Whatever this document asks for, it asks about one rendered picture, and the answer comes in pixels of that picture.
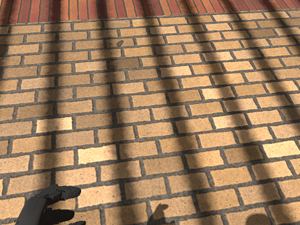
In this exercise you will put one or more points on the robot left hand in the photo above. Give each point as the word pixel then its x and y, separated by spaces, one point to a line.
pixel 36 210

